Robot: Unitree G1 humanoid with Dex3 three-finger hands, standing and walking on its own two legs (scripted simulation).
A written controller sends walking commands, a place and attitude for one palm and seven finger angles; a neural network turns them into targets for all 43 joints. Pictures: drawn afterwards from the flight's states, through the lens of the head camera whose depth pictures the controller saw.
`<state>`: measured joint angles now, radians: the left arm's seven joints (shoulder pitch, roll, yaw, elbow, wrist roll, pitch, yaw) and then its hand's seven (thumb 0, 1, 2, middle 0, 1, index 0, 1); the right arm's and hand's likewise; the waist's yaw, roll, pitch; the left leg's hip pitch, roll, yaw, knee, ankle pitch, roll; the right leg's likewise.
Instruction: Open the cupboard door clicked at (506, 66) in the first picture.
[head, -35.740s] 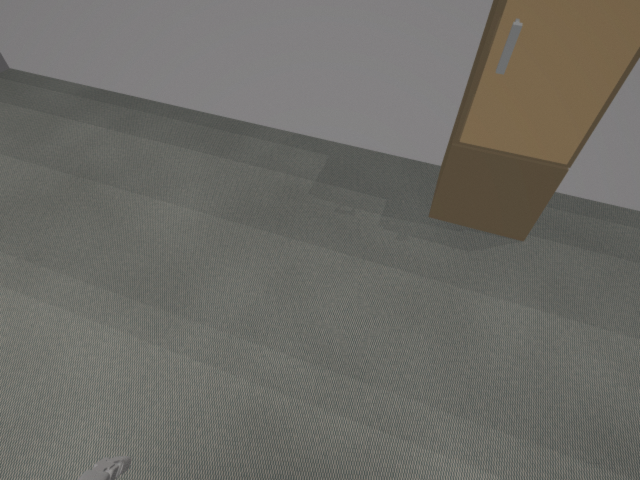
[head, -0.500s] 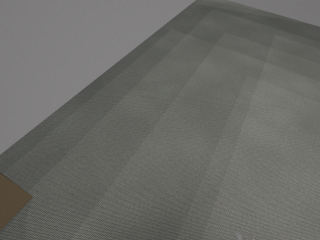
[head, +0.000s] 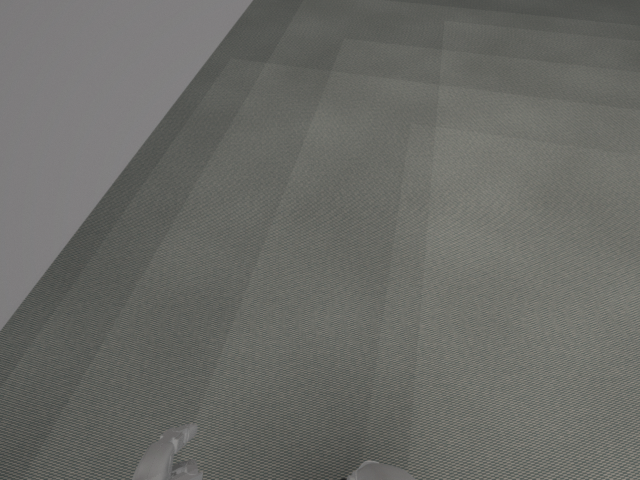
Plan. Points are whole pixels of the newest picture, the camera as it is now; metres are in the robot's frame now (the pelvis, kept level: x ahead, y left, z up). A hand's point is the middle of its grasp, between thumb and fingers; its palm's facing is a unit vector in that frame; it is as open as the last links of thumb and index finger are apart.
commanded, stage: walk to a spot facing it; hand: left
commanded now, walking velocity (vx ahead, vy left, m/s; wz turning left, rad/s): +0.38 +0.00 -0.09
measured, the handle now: out of the picture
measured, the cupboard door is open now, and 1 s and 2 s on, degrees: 49 49 49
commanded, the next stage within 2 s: turn to face it in 0.66 s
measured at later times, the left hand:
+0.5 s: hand out of the picture +0.11 +0.15 -0.15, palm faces +0.11 -0.98 -0.14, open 7.3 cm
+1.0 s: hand (251, 215) +0.61 +0.15 -0.15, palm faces -0.09 -0.97 -0.23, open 7.3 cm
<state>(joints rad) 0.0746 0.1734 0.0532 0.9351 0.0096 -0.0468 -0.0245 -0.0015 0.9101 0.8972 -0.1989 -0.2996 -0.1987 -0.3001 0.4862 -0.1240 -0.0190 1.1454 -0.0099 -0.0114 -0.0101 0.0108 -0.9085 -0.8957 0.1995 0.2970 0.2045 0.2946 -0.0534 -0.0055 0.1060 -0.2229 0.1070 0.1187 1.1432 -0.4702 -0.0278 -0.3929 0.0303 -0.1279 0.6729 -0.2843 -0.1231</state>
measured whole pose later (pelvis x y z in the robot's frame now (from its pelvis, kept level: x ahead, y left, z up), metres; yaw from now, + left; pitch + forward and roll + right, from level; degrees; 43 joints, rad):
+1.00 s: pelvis +0.47 -0.03 +0.01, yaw -1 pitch +1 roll +0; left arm 0.07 0.21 0.04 0.97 0.02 -0.06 0.00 0.00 0.92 0.90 -0.20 -0.30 -0.20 -0.30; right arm 0.44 -0.14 -0.02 1.14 0.00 -0.01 -0.02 0.00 -0.92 -0.90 0.20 0.30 0.20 0.29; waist -0.07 0.00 0.10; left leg -0.23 0.05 0.08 0.86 -0.54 -0.02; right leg -0.39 -0.09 -0.14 0.61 -0.24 -0.01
